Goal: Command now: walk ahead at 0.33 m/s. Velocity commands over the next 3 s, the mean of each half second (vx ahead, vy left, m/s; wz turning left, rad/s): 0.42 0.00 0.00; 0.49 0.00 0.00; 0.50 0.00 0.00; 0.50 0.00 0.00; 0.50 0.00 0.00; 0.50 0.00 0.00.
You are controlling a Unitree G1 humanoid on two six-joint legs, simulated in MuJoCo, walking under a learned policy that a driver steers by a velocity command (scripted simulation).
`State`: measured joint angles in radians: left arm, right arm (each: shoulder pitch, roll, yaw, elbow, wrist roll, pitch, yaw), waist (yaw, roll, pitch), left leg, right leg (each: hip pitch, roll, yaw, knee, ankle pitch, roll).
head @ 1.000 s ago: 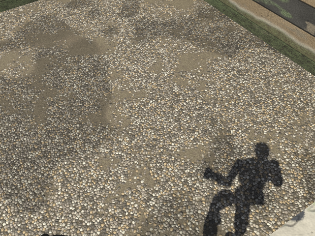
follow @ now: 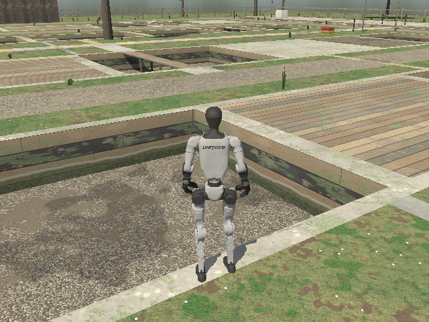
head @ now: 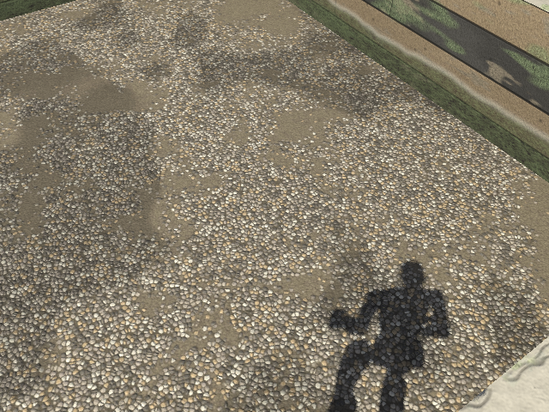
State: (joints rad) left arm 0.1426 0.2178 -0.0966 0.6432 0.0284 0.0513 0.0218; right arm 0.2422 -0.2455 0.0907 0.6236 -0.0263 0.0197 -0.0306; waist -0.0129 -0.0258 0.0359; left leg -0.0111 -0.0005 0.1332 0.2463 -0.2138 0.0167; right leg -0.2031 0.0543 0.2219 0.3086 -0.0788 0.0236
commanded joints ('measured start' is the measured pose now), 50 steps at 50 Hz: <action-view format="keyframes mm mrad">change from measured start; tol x8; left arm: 1 -98 82 12 -113 7 -26 1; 50 -225 102 -23 -210 21 -59 -26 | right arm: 1 -56 -104 -21 -109 -8 -19 -3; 50 -177 -92 10 -266 -24 -17 17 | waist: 1 2 11 -86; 50 2 5 -129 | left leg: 1 107 109 -126 -16 138 30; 19 83 118 -151 40 116 29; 29 11 110 -162 43 -43 31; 50 23 124 -188 51 105 22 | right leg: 1 -80 -83 53 -15 133 -33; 50 -91 -126 57 12 153 -20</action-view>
